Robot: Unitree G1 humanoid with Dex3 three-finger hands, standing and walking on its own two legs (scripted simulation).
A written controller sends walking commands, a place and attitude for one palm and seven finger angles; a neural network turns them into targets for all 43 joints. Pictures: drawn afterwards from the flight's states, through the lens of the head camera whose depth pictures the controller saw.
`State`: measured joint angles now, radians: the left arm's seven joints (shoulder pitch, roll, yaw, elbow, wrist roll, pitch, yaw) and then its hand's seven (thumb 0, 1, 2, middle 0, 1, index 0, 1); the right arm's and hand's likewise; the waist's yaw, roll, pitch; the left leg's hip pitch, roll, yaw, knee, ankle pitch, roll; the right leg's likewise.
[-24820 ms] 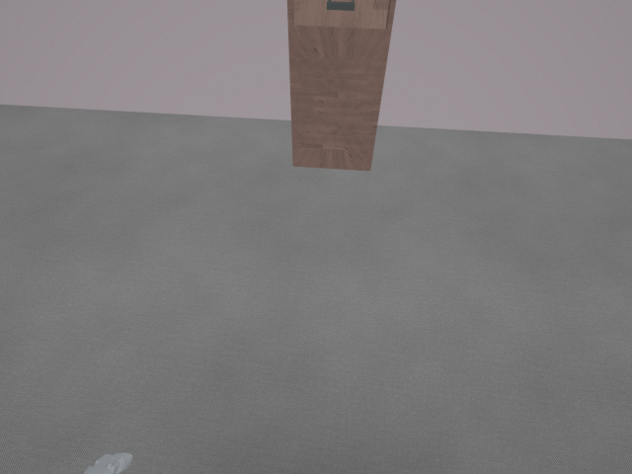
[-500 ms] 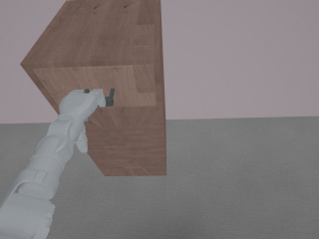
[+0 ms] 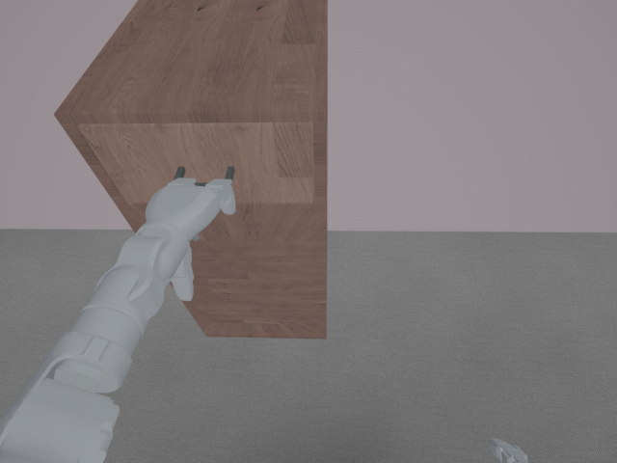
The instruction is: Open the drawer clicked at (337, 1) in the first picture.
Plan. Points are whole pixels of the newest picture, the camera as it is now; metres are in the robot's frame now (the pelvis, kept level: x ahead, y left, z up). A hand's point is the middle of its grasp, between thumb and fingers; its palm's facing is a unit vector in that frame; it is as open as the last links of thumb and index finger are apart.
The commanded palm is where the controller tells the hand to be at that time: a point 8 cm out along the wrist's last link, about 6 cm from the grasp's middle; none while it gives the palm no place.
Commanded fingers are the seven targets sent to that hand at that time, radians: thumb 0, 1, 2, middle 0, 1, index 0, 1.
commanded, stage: re-aim the fingers above the handle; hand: left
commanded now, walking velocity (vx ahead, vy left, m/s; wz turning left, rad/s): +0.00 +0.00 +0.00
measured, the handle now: (202, 182) +0.53 +0.21 +0.03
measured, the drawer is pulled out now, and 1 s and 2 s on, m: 0.00 0.00 0.00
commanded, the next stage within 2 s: lower the fingers behind the handle in 0.24 s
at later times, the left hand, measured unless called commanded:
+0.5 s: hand (173, 227) +0.41 +0.22 +0.05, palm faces -0.18 -0.04 -0.98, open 14.0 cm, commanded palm +0.41 +0.23 +0.12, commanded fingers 0.00 -0.50 0.30 -0.30 -1.20 -0.30 -1.20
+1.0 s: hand (185, 216) +0.44 +0.21 +0.04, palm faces -0.06 +0.02 -1.00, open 13.9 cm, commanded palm +0.42 +0.22 +0.09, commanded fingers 0.00 -0.50 0.30 -0.30 -1.20 -0.30 -1.20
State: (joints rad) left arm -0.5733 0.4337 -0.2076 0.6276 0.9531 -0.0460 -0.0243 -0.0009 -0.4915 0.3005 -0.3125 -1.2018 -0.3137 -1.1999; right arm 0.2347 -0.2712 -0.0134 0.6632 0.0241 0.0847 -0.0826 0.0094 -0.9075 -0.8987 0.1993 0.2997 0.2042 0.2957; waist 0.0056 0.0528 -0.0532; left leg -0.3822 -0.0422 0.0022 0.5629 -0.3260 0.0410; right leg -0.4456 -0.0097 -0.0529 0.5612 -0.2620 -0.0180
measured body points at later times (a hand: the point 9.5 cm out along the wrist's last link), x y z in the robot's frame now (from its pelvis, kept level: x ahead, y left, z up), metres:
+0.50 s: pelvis +0.00 +0.00 +0.00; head +0.06 -0.03 +0.45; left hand +0.42 +0.22 +0.11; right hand +0.09 -0.28 -0.14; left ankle -0.03 +0.09 -0.73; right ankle +0.01 -0.11 -0.73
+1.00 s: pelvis -0.01 -0.01 -0.01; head +0.06 -0.03 +0.44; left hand +0.44 +0.21 +0.10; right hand +0.05 -0.27 -0.15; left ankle -0.03 +0.09 -0.73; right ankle +0.01 -0.11 -0.73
